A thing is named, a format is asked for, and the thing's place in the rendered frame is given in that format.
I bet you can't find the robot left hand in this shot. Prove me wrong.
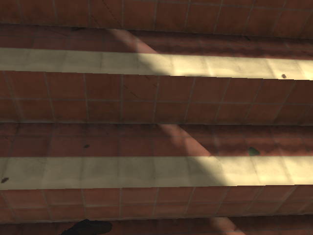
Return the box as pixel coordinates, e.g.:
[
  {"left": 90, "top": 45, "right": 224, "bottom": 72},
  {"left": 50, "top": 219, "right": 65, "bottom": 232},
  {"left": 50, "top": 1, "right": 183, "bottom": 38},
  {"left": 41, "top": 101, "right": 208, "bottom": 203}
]
[{"left": 59, "top": 218, "right": 112, "bottom": 235}]

